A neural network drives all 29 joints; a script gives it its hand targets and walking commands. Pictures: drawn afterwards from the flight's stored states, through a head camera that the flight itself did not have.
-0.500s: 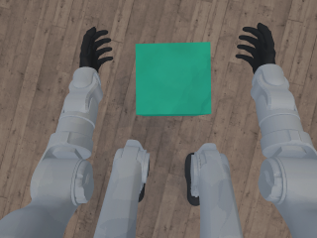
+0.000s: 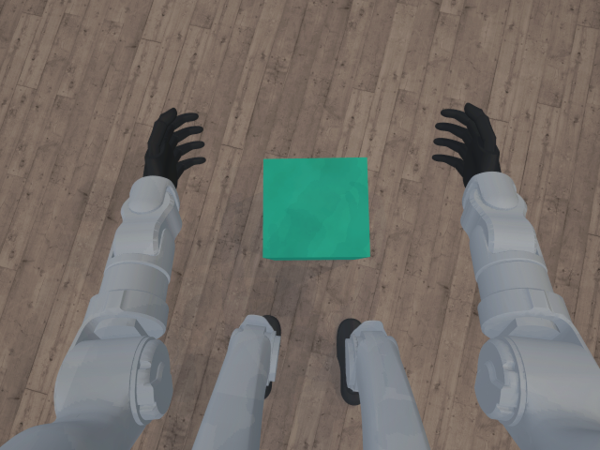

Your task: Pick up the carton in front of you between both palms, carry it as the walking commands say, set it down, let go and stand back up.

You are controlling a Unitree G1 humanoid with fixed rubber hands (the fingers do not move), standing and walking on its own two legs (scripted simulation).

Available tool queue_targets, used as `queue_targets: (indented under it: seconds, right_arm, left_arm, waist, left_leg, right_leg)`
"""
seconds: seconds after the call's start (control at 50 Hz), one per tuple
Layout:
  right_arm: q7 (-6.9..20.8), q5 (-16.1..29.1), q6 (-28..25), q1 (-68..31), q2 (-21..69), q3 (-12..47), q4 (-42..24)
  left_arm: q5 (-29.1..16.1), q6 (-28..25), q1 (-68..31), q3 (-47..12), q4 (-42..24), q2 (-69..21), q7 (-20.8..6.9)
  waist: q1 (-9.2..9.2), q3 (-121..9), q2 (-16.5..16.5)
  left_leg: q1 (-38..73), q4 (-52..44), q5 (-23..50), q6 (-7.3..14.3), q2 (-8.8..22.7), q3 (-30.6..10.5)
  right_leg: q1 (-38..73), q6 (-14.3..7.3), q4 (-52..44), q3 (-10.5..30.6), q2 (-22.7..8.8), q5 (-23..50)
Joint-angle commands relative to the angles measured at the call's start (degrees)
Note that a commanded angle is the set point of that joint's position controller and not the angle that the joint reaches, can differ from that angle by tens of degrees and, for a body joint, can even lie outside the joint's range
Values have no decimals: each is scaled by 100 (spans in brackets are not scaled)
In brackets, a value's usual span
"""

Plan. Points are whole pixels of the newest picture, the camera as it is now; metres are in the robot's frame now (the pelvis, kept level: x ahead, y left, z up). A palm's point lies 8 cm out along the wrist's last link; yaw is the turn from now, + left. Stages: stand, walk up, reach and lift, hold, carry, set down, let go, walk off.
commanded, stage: let go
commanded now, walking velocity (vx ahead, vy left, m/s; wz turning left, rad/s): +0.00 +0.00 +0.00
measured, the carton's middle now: (314, 215) +0.45 +0.00 -0.50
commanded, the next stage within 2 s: stand in 1.20 s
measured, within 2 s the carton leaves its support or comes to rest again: neither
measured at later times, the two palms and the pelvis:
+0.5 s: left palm (50, 256) +0.33 +0.24 +0.03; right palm (568, 273) +0.34 -0.21 +0.02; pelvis +0.07 +0.01 +0.12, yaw -1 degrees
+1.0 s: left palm out of the picture +0.25 +0.24 +0.09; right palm out of the picture +0.23 -0.23 +0.09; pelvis +0.08 +0.01 +0.16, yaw -1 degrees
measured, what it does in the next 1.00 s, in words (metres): rises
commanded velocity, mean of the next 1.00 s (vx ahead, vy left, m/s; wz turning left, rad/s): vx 0.00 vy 0.00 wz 0.00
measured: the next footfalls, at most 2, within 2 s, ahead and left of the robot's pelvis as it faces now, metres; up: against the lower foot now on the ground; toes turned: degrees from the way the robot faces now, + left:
none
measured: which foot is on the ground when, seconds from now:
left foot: down 0.00-1.00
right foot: down 0.00-1.00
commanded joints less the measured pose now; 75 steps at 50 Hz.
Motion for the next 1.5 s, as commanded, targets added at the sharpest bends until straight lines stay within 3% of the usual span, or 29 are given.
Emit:
queue_targets:
  seconds: [0.0,0.12,0.26,0.38,0.52,0.64,0.74,0.88,1.02,1.14,1.16,1.18,1.2,1.24,1.28,1.32,1.36,1.48]
  right_arm:
    - [6,-149,-144,-375,-492,8,-740]
    - [-51,-462,-163,1366,-289,190,-1336]
    - [71,-218,-471,2543,-213,438,-1898]
    - [168,-153,-717,4123,-233,616,-1759]
    - [191,-21,-872,5491,-340,797,-2116]
    - [299,-16,-824,6221,-435,906,-2357]
    - [368,26,-520,6443,-412,982,-2501]
    - [489,18,-24,6119,-452,1034,-2782]
    - [490,-20,262,6096,-447,1021,-2840]
    - [455,-68,342,6063,-392,1008,-2855]
    - [344,-16,166,6435,-409,921,-2533]
    - [307,-1,127,6423,-463,972,-2592]
    - [56,-141,-87,5972,-1119,912,-1974]
    - [-60,-232,-268,6135,-1101,888,-1791]
    - [-69,-281,-387,6171,-1064,904,-1613]
    - [-44,-277,-495,6146,-1072,956,-1468]
    - [-50,-246,-553,6036,-1134,941,-1369]
    - [-78,-172,-601,6053,-1314,942,-1048]
  left_arm:
    - [187,-170,-309,22,-754,667,-59]
    - [455,-176,1372,-323,-1131,653,-262]
    - [336,-398,2488,-630,-1561,618,-341]
    - [115,-604,3941,-928,-1491,481,-344]
    - [-29,-765,5293,-1180,-1969,559,-287]
    - [-67,-677,5959,-1325,-2349,587,-278]
    - [-67,-395,6069,-1421,-2379,625,-371]
    - [84,94,5761,-1337,-2403,702,-445]
    - [233,379,5757,-1260,-2527,710,-468]
    - [255,434,5651,-1236,-2584,702,-511]
    - [373,725,5517,-1277,-2908,845,-360]
    - [319,798,5536,-1311,-2907,842,-302]
    - [273,270,5601,-1100,-1959,1428,-46]
    - [330,-55,5613,-1104,-1708,1505,42]
    - [316,-177,5488,-1121,-1648,1433,67]
    - [348,-312,5527,-1171,-1514,1340,36]
    - [345,-382,5585,-1179,-1337,1314,25]
    - [314,-459,5654,-1177,-894,1544,50]
  waist:
    - [58,-5018,-82]
    - [-1,-4775,-104]
    - [35,-3036,17]
    - [16,-2254,82]
    - [-45,-1706,244]
    - [-70,-686,253]
    - [-153,227,22]
    - [-65,1069,12]
    - [-52,1254,170]
    - [-112,1432,58]
    - [-255,1253,234]
    - [-224,1295,102]
    - [139,1323,-278]
    - [-99,1211,-246]
    - [-164,1216,-247]
    - [-129,1028,-48]
    - [-82,777,105]
    - [-98,413,131]
  left_leg:
    - [3107,-1220,1999,-84,-118,417]
    - [4254,-1914,2068,-34,-86,407]
    - [5308,-2829,1888,51,27,170]
    - [6458,-3319,2832,-15,123,5]
    - [7999,-3951,4234,-102,173,-229]
    - [8797,-4592,4170,-138,119,-146]
    - [8707,-4993,3062,-69,81,-15]
    - [8455,-5160,1590,60,72,157]
    - [8617,-5065,1369,83,99,215]
    - [8696,-5051,1230,115,89,233]
    - [8616,-4947,1068,77,-24,239]
    - [8560,-4927,1052,75,-23,225]
    - [7955,-4655,1056,-55,272,-20]
    - [8196,-4604,647,42,321,-96]
    - [8182,-4623,403,113,358,-196]
    - [8075,-4739,516,151,446,-324]
    - [8059,-4721,1085,156,541,-396]
    - [8364,-4590,2277,155,647,-416]
  right_leg:
    - [4426,225,-1232,-82,18,2360]
    - [5545,229,-1999,-63,-18,2438]
    - [5782,118,-2910,-75,-120,1894]
    - [6415,92,-3398,-44,-91,2511]
    - [7367,104,-4126,6,-56,3322]
    - [8055,104,-4799,-4,-25,3100]
    - [8555,137,-5087,-48,-48,2664]
    - [8804,138,-5195,-129,-124,1488]
    - [8996,123,-5119,-149,-118,1310]
    - [9013,135,-5141,-141,-112,1218]
    - [9142,36,-5010,-111,-151,1448]
    - [9120,50,-4976,-112,-166,1483]
    - [8127,165,-4995,186,-433,817]
    - [7887,148,-5195,428,-537,63]
    - [7758,75,-5198,539,-590,-239]
    - [7947,48,-5064,479,-546,99]
    - [8304,32,-4871,398,-526,873]
    - [8660,-3,-4661,396,-638,2164]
